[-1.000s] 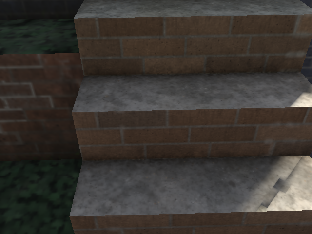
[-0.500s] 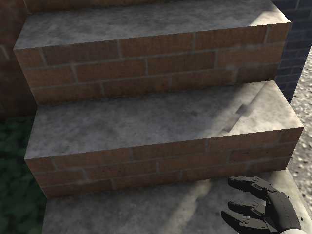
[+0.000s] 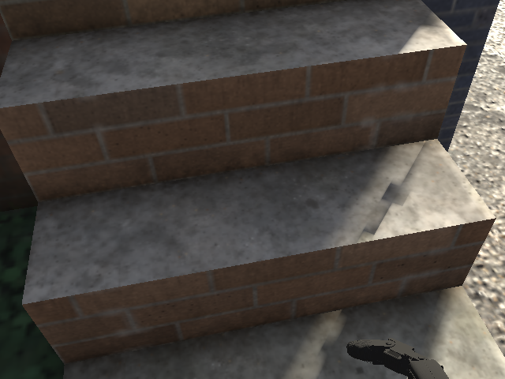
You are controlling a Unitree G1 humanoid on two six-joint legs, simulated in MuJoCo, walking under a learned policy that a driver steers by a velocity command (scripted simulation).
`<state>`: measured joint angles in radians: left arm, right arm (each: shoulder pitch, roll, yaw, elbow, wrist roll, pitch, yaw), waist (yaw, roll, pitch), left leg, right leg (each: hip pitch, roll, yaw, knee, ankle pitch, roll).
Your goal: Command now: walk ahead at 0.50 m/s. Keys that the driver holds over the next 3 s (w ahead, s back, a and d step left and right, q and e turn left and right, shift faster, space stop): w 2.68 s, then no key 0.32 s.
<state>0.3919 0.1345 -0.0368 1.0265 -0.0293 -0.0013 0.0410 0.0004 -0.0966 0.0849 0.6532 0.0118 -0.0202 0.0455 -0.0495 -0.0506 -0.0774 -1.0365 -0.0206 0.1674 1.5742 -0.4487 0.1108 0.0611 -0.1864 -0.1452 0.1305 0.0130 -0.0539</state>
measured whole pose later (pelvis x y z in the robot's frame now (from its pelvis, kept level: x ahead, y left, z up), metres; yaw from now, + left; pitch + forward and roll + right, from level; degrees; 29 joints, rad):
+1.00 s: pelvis -0.06 +0.08 -0.05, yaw +0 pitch +2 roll +0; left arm 0.56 0.12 -0.03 0.88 0.03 -0.05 0.06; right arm 0.09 -0.15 0.07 0.61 0.01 -0.02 0.03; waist 0.06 0.05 -0.11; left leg -1.13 0.02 -0.10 2.08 -0.36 -0.04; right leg -0.05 -0.05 -0.10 0.42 -0.41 0.01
